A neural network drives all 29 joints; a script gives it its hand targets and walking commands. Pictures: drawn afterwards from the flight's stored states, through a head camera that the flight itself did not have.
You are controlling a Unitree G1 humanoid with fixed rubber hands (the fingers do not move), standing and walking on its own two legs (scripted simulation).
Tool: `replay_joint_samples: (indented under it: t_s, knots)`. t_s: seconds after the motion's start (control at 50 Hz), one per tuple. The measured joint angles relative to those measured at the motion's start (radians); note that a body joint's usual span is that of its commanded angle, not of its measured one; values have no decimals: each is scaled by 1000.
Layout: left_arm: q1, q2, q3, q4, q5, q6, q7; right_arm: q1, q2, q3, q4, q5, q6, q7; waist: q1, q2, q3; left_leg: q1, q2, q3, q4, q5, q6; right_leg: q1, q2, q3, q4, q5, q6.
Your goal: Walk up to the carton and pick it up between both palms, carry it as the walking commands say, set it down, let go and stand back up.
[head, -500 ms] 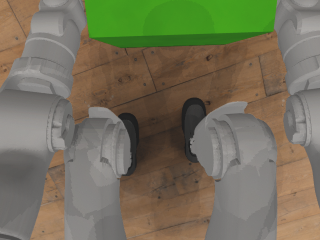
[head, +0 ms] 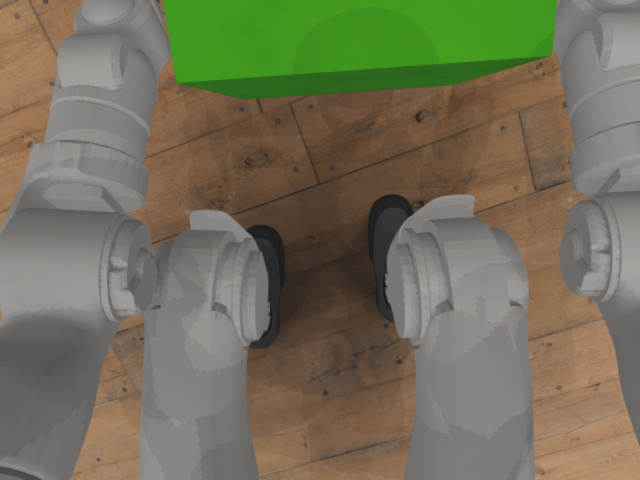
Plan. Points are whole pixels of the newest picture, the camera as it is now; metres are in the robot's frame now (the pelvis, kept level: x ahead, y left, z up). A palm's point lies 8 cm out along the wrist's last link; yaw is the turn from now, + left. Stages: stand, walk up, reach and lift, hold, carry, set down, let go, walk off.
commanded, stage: reach and lift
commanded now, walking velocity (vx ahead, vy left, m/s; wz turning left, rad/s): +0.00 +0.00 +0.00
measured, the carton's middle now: out of the picture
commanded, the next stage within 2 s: none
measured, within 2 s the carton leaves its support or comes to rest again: neither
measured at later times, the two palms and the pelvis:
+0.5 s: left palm out of the picture +0.55 +0.12 -0.10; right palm out of the picture +0.53 -0.25 -0.10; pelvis -0.01 -0.01 +0.04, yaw -1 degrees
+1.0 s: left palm out of the picture +0.53 +0.13 -0.03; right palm out of the picture +0.52 -0.25 -0.03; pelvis -0.02 +0.00 +0.09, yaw -1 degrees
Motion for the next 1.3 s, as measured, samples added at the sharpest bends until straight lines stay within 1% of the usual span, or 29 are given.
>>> replay_joint_samples:
  t_s: [0.1,0.12,0.18,0.3,0.42,0.44,0.46,0.76,1.0,1.16,1.3]
  knots:
    - [2,-18,57,-33,38,24,-7,-10,3,-33,-26,-32,33,7,-7,-6,-1,29,6,7,-27,2,3,22,17,13,-25,7,9]
    - [3,-20,68,-40,46,30,-9,-13,5,-37,-31,-37,39,18,-9,-9,-1,35,8,8,-32,2,3,26,20,15,-29,8,9]
    - [8,-27,95,-72,68,48,-14,-15,8,-51,-54,-53,56,19,-12,-18,-1,52,12,8,-47,0,0,39,29,18,-43,12,10]
    - [26,-42,141,-149,105,89,-20,-16,16,-71,-100,-70,85,19,-11,-34,-1,90,17,7,-78,-3,-7,66,44,23,-70,16,7]
    - [39,-56,185,-194,140,123,-31,-16,32,-92,-127,-98,112,19,-7,-36,-1,122,16,4,-109,-3,-13,95,50,27,-96,16,4]
    - [42,-57,189,-203,140,128,-43,-14,35,-97,-133,-104,114,19,-6,-36,-1,126,15,4,-113,-2,-14,99,51,28,-100,16,4]
    - [46,-58,192,-212,142,132,-45,-10,38,-100,-140,-109,117,19,-5,-36,-1,130,14,4,-117,-2,-14,103,51,29,-103,16,4]
    - [77,-84,240,-329,175,202,-60,33,73,-168,-268,-168,189,29,-1,-29,0,193,0,-8,-202,29,-15,178,57,37,-188,32,16]
    - [82,-107,282,-371,220,230,-81,41,95,-216,-313,-211,222,45,0,-34,-1,266,3,-17,-307,67,-15,256,70,46,-296,69,23]
    - [112,-115,295,-416,225,248,-90,61,115,-225,-353,-230,242,46,3,-40,0,318,2,-20,-375,88,-18,309,75,55,-359,87,23]
    - [129,-118,300,-428,229,253,-100,89,135,-240,-383,-245,249,45,7,-41,-1,374,-1,-26,-427,99,-19,366,77,58,-409,94,24]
